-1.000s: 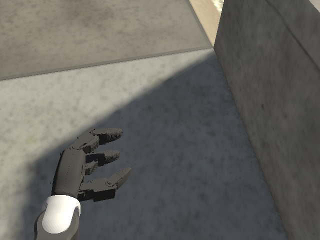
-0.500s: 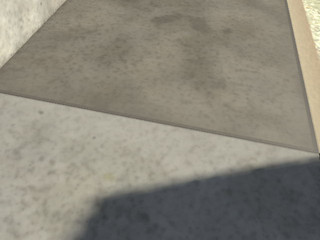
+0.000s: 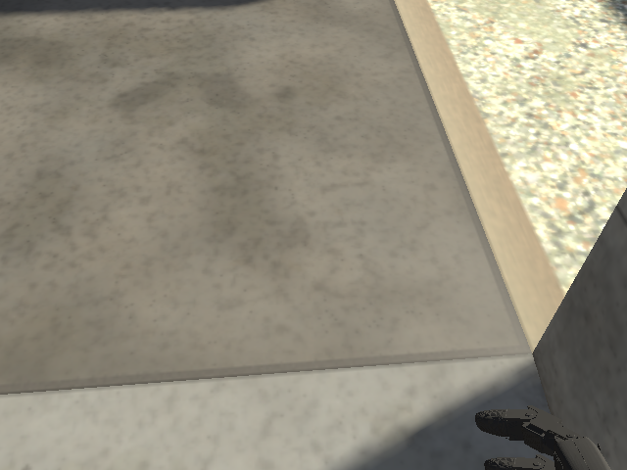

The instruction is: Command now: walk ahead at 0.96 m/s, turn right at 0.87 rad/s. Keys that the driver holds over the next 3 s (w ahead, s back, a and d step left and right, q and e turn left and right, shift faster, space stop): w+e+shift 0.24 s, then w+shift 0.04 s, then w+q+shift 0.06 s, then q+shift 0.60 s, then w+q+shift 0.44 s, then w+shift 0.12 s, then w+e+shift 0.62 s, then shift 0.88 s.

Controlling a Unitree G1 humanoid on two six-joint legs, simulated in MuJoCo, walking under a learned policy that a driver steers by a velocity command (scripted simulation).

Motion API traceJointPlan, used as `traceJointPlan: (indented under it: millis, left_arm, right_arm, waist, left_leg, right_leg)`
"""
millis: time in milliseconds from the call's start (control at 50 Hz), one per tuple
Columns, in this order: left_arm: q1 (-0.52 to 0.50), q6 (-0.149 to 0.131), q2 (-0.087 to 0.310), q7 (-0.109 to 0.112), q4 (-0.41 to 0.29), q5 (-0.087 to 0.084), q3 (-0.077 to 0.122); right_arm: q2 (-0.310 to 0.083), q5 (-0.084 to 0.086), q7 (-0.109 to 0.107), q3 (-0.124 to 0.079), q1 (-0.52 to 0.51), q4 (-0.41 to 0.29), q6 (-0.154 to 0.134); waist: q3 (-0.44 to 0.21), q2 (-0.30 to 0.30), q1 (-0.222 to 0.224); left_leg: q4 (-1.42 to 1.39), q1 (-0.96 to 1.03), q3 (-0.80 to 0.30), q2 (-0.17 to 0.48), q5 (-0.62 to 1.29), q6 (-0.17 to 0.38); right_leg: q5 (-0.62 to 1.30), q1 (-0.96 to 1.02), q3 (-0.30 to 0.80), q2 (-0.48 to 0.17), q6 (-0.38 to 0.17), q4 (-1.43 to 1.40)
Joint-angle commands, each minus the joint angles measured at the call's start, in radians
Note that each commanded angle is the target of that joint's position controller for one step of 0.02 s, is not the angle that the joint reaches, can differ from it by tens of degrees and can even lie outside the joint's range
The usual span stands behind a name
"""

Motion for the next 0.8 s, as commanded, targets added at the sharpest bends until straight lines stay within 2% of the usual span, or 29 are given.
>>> traceJointPlan:
  millis: [20,80,140,180,200,220,240,260,280,300,320,380,400,420,440,460,480,500,520,540,560,580,600,620,660,700,720,740,800]
  left_arm:
    - [-0.003,-0.062,0.088,0.005,-0.052,-0.004,0.009]
    - [0.009,-0.070,0.087,0.016,-0.050,-0.002,0.004]
    - [0.027,-0.058,0.116,0.024,-0.033,-0.020,0.023]
    - [-0.014,-0.069,0.180,0.019,-0.048,-0.025,0.041]
    - [-0.070,-0.085,0.220,0.011,-0.064,-0.022,0.051]
    - [-0.203,-0.104,0.239,0.003,-0.105,-0.010,0.060]
    - [-0.266,-0.132,0.090,-0.005,-0.144,0.019,0.034]
    - [-0.195,-0.132,-0.043,-0.014,-0.226,-0.025,-0.011]
    - [-0.162,-0.112,-0.010,-0.007,-0.196,0.004,-0.018]
    - [-0.162,-0.091,0.001,-0.019,-0.178,0.042,-0.017]
    - [-0.211,-0.075,-0.003,-0.029,-0.202,0.053,-0.015]
    - [-0.338,-0.044,-0.084,-0.034,-0.301,0.034,-0.047]
    - [-0.354,-0.041,-0.085,-0.027,-0.325,0.032,-0.054]
    - [-0.425,-0.046,-0.076,-0.018,-0.327,0.040,-0.059]
    - [-0.377,-0.057,-0.083,-0.024,-0.382,0.013,-0.073]
    - [-0.374,-0.063,-0.057,-0.029,-0.378,0.004,-0.079]
    - [-0.409,-0.078,-0.054,-0.032,-0.356,-0.035,-0.086]
    - [-0.434,-0.083,-0.061,-0.037,-0.348,-0.043,-0.085]
    - [-0.342,-0.082,-0.010,-0.031,-0.332,-0.056,-0.059]
    - [-0.245,-0.066,0.070,-0.012,-0.289,-0.050,-0.018]
    - [-0.142,-0.050,0.114,0.005,-0.275,-0.018,0.003]
    - [-0.068,-0.036,0.200,0.023,-0.280,0.004,0.018]
    - [-0.095,-0.020,0.182,0.023,-0.315,0.018,0.003]
    - [-0.173,-0.013,0.172,0.012,-0.307,0.007,0.009]
    - [-0.306,0.002,0.053,0.024,-0.272,-0.032,-0.012]
    - [-0.366,0.000,-0.007,0.031,-0.236,-0.021,-0.015]
    - [-0.417,0.001,0.005,0.037,-0.228,-0.005,-0.009]
    - [-0.411,-0.010,-0.009,0.046,-0.220,-0.007,-0.004]
    - [-0.428,-0.014,0.057,0.090,-0.190,-0.015,0.025]
  right_arm:
    - [-0.062,-0.014,-0.005,0.000,-0.013,-0.119,0.029]
    - [-0.092,0.009,-0.002,0.009,-0.225,-0.202,0.040]
    - [-0.015,0.028,-0.001,0.034,-0.258,-0.201,0.044]
    - [-0.072,0.057,-0.021,0.005,-0.123,-0.155,0.049]
    - [-0.141,0.067,-0.040,-0.032,0.066,-0.118,0.050]
    - [-0.215,0.073,-0.056,-0.087,0.371,-0.037,0.046]
    - [-0.298,0.062,-0.078,-0.129,0.567,0.031,0.036]
    - [-0.335,0.022,-0.077,-0.127,0.419,0.018,0.037]
    - [-0.245,0.015,-0.074,-0.122,0.231,-0.020,0.044]
    - [-0.145,0.034,-0.066,-0.100,0.184,0.000,0.035]
    - [-0.101,0.043,-0.059,-0.090,0.208,0.048,0.020]
    - [-0.046,0.031,-0.058,-0.080,0.312,0.194,-0.014]
    - [-0.068,0.039,-0.054,-0.086,0.306,0.210,-0.017]
    - [-0.051,0.047,-0.045,-0.081,0.348,0.235,-0.015]
    - [-0.137,0.033,-0.052,-0.097,0.236,0.201,-0.008]
    - [-0.173,0.038,-0.053,-0.112,0.158,0.178,-0.008]
    - [-0.219,0.139,-0.078,-0.135,0.174,0.173,-0.002]
    - [-0.254,0.145,-0.081,-0.139,0.258,0.192,0.001]
    - [-0.318,0.130,-0.081,-0.156,0.265,0.190,0.002]
    - [-0.329,0.119,-0.072,-0.159,0.269,0.180,-0.002]
    - [-0.286,0.107,-0.067,-0.146,0.257,0.165,0.000]
    - [-0.146,0.079,-0.062,-0.107,0.339,0.136,0.004]
    - [-0.151,0.087,-0.061,-0.103,0.484,0.149,0.013]
    - [-0.184,0.131,-0.071,-0.113,0.461,0.120,0.026]
    - [-0.190,0.122,-0.107,-0.122,0.361,0.092,0.079]
    - [-0.190,0.117,-0.112,-0.144,0.362,0.087,0.123]
    - [-0.168,0.117,-0.107,-0.144,0.374,0.064,0.142]
    - [-0.172,0.112,-0.099,-0.147,0.324,0.059,0.159]
    - [-0.130,0.093,-0.065,-0.116,0.161,-0.006,0.158]
  waist:
    - [0.096,0.070,-0.083]
    - [0.161,0.053,-0.019]
    - [0.049,-0.009,0.007]
    - [-0.103,-0.107,-0.070]
    - [-0.217,-0.129,-0.187]
    - [-0.363,-0.087,-0.364]
    - [-0.431,0.118,-0.391]
    - [-0.471,0.427,-0.226]
    - [-0.342,0.299,-0.166]
    - [-0.199,0.148,-0.132]
    - [-0.079,0.031,-0.116]
    - [0.079,0.013,-0.059]
    - [0.098,0.045,-0.036]
    - [0.114,-0.015,-0.071]
    - [0.104,0.108,0.019]
    - [0.094,0.087,0.033]
    - [0.050,0.046,0.001]
    - [-0.015,-0.008,-0.018]
    - [-0.045,0.048,0.046]
    - [-0.105,0.068,0.098]
    - [-0.192,0.090,0.160]
    - [-0.350,-0.159,0.113]
    - [-0.491,-0.293,0.057]
    - [-0.482,-0.277,0.033]
    - [-0.199,-0.135,-0.044]
    - [-0.049,-0.118,-0.100]
    - [-0.037,-0.173,-0.143]
    - [-0.007,-0.136,-0.117]
    - [-0.034,-0.121,-0.100]
  left_leg:
    - [0.029,-0.353,0.066,0.021,-0.124,-0.005]
    - [-0.292,-0.265,0.181,0.027,0.016,-0.039]
    - [-0.621,0.063,0.250,-0.067,0.111,-0.035]
    - [-0.704,0.353,0.243,-0.149,0.040,-0.007]
    - [-0.763,0.529,0.180,-0.137,-0.007,0.015]
    - [-0.879,0.799,0.108,-0.094,-0.043,0.040]
    - [-0.973,1.029,-0.106,0.108,-0.296,0.066]
    - [-1.260,1.078,-0.701,0.348,-0.403,0.157]
    - [-1.330,0.909,-0.788,0.324,-0.596,0.214]
    - [-1.329,0.732,-0.685,0.289,-0.590,0.225]
    - [-1.353,0.585,-0.587,0.263,-0.470,0.221]
    - [-1.364,0.410,-0.312,0.189,-0.053,0.195]
    - [-1.383,0.419,-0.255,0.183,0.110,0.201]
    - [-1.391,0.395,-0.131,0.107,0.346,0.181]
    - [-1.452,0.299,-0.152,0.135,0.429,0.185]
    - [-1.470,0.155,-0.082,0.068,0.408,0.150]
    - [-1.417,0.136,-0.045,0.032,0.378,0.153]
    - [-1.407,0.154,-0.036,0.045,0.428,0.152]
    - [-1.343,0.185,-0.078,0.061,0.489,0.131]
    - [-1.199,0.229,-0.042,0.028,0.650,0.076]
    - [-0.974,0.162,-0.020,-0.013,0.610,0.015]
    - [-0.579,0.030,0.031,-0.096,-0.126,-0.051]
    - [-0.276,-0.032,-0.071,-0.112,-0.369,-0.081]
    - [-0.089,-0.150,-0.052,-0.098,-0.282,-0.114]
    - [-0.086,-0.221,0.089,-0.006,-0.129,-0.149]
    - [-0.124,-0.110,0.077,0.021,-0.085,-0.146]
    - [-0.157,-0.079,0.072,0.026,-0.076,-0.144]
    - [-0.224,-0.064,0.073,0.046,-0.068,-0.137]
    - [-0.599,-0.024,0.087,0.080,0.049,-0.109]
  right_leg:
    - [0.116,0.021,0.488,-0.252,-0.140,-0.411]
    - [0.405,-0.068,0.403,-0.217,-0.105,-0.563]
    - [1.003,-0.031,0.293,-0.194,-0.037,-0.509]
    - [1.526,0.003,0.300,-0.232,-0.011,-0.295]
    - [1.592,0.018,0.338,-0.255,0.003,-0.095]
    - [1.478,-0.028,0.329,-0.237,0.026,0.213]
    - [0.672,-0.195,0.230,-0.142,0.045,0.573]
    - [0.189,-0.448,0.158,-0.093,0.085,0.781]
    - [0.283,-0.510,0.132,-0.165,0.072,0.881]
    - [0.326,-0.506,0.112,-0.205,0.078,0.903]
    - [0.286,-0.500,0.110,-0.225,0.086,0.878]
    - [0.060,-0.545,0.179,-0.243,0.118,0.787]
    - [0.030,-0.587,0.149,-0.253,0.135,0.738]
    - [0.067,-0.565,0.038,-0.272,0.148,0.670]
    - [0.141,-0.456,0.036,-0.302,0.164,0.472]
    - [0.271,-0.247,0.029,-0.323,0.182,0.258]
    - [0.340,-0.086,0.012,-0.287,0.217,0.162]
    - [0.331,0.042,-0.036,-0.234,0.230,0.103]
    - [0.387,0.171,-0.042,-0.201,0.228,0.003]
    - [0.447,0.277,-0.039,-0.186,0.210,-0.035]
    - [0.532,0.442,0.006,-0.262,0.180,-0.018]
    - [0.923,0.643,0.329,-0.585,0.089,-0.011]
    - [1.267,0.716,0.558,-0.745,-0.019,-0.035]
    - [1.041,0.663,0.612,-0.776,-0.095,-0.155]
    - [0.797,0.409,0.367,-0.645,-0.017,-0.226]
    - [0.806,0.180,0.151,-0.566,0.053,-0.263]
    - [0.751,0.121,0.105,-0.585,0.055,-0.301]
    - [0.772,0.086,0.036,-0.572,0.059,-0.313]
    - [0.711,0.148,-0.076,-0.565,0.069,-0.317]
Next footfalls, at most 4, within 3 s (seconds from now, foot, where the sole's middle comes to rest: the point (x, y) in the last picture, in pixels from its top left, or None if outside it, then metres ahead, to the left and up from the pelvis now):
0.24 left None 0.43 0.11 -0.67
0.56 right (461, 406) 0.62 -0.24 -0.64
0.96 left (335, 337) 0.75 0.02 -0.63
1.38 right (410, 274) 0.94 -0.15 -0.63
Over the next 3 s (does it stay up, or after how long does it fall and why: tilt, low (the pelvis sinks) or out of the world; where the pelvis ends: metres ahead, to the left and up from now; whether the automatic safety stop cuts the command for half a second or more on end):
stays up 1.65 0.24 0.14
